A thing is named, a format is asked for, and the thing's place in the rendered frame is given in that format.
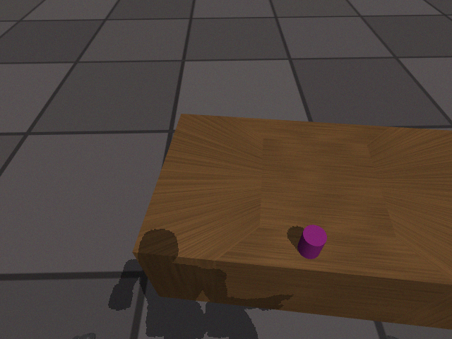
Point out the can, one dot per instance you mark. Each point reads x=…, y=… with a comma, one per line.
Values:
x=312, y=241

